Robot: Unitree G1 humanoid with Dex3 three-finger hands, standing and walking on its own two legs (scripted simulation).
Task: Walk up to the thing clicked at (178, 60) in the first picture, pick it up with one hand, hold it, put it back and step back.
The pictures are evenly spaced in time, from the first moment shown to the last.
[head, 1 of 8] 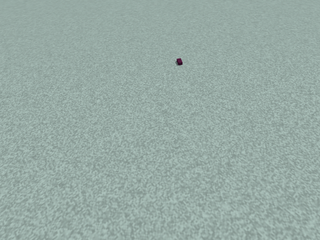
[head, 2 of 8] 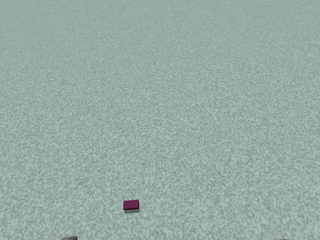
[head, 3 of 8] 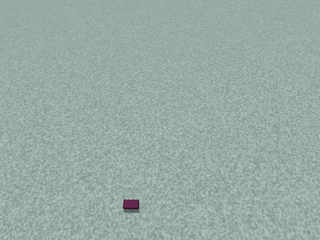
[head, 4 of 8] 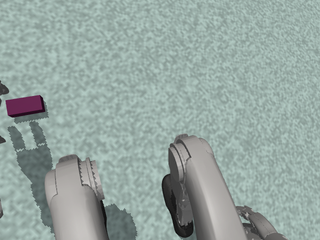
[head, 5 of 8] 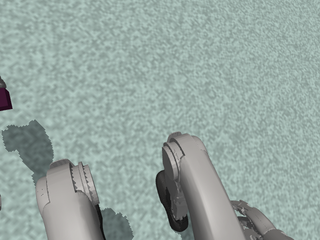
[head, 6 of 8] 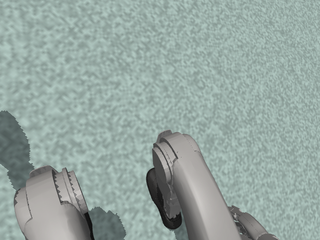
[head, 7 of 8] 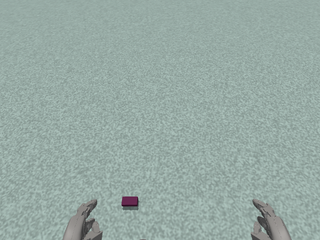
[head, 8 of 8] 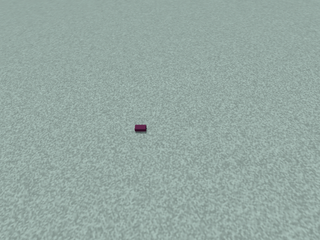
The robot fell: no
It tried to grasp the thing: yes
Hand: left
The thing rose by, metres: 0.69
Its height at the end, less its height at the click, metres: +0.00
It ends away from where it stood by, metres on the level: 0.02
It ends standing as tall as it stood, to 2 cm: yes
